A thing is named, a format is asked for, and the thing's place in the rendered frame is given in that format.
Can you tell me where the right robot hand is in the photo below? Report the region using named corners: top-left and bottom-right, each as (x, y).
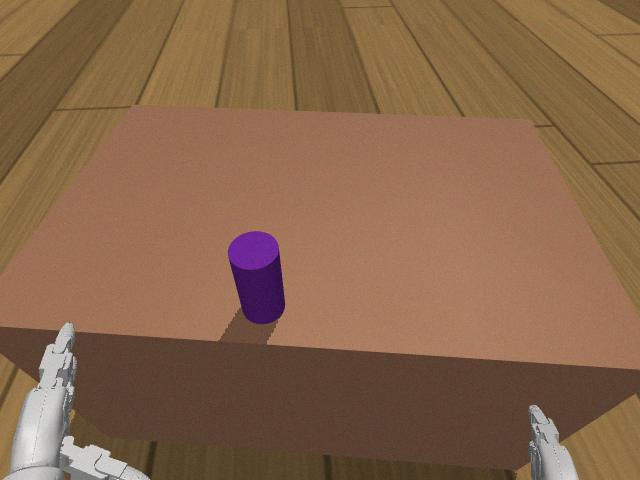
top-left (528, 405), bottom-right (579, 480)

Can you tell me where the left robot hand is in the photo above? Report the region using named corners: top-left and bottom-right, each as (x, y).
top-left (9, 322), bottom-right (151, 480)

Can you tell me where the can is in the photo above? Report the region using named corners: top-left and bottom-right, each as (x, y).
top-left (228, 231), bottom-right (285, 324)

